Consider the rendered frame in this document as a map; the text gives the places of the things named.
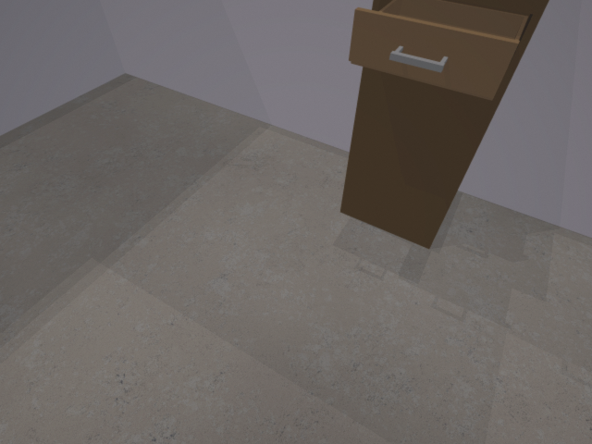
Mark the drawer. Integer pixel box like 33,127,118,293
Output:
349,0,528,101

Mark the cabinet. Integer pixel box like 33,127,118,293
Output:
340,0,549,249

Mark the handle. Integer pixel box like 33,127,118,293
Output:
389,46,448,73

